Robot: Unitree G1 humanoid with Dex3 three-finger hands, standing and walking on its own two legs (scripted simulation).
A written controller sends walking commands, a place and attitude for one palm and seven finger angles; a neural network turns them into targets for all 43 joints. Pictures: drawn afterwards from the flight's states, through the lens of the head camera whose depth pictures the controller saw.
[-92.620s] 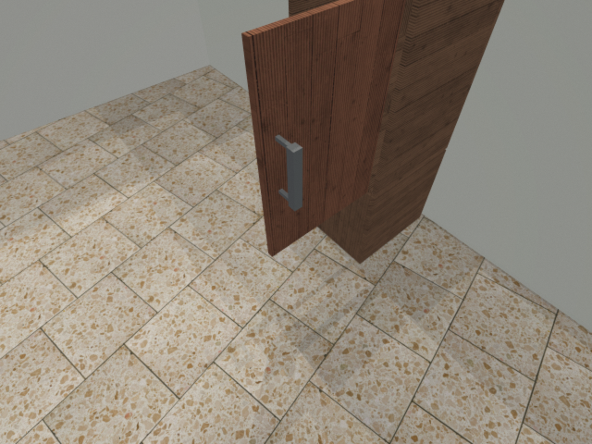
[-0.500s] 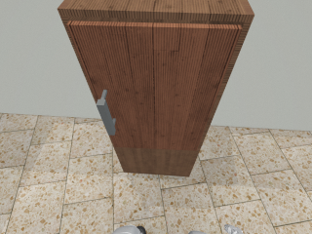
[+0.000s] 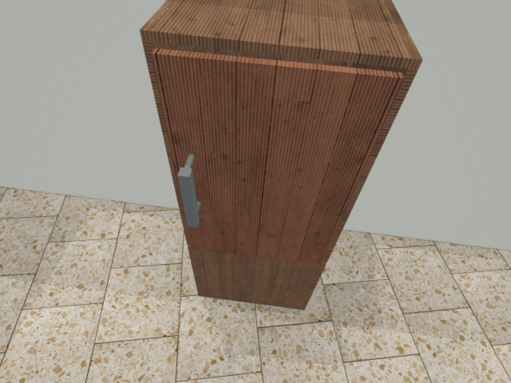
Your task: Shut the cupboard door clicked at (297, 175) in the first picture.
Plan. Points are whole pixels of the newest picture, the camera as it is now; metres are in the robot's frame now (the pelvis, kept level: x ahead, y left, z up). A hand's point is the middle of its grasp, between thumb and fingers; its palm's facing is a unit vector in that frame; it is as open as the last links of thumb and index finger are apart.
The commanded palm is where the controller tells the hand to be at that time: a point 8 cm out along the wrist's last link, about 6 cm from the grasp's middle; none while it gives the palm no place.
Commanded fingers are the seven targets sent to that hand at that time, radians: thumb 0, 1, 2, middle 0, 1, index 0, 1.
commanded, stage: come to a stop and stand still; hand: left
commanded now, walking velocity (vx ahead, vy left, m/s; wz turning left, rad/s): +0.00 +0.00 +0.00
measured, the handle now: (192, 192) +0.48 +0.18 -0.04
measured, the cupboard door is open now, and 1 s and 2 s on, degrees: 1 1 1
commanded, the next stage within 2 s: look again from close up in 0.42 s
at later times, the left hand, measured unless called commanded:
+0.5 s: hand out of the picture -0.02 +0.19 -0.18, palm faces +0.02 -0.99 -0.16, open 7.4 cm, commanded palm none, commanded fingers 0.00 0.90 0.90 -0.20 -0.30 -0.20 -0.30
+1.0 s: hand out of the picture +0.00 +0.16 -0.17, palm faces +0.00 -0.98 -0.21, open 7.4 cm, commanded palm none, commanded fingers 0.00 0.90 0.90 -0.20 -0.30 -0.20 -0.30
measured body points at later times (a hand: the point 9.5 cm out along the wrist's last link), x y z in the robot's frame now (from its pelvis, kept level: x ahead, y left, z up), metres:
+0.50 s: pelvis -0.01 +0.02 +0.01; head +0.00 +0.03 +0.45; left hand -0.02 +0.24 -0.16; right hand -0.02 -0.19 -0.15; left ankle +0.00 +0.10 -0.74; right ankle -0.01 -0.14 -0.74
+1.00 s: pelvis -0.01 -0.02 +0.00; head -0.01 -0.03 +0.45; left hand +0.00 +0.21 -0.15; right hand +0.00 -0.24 -0.17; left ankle +0.00 +0.10 -0.74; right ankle -0.01 -0.14 -0.74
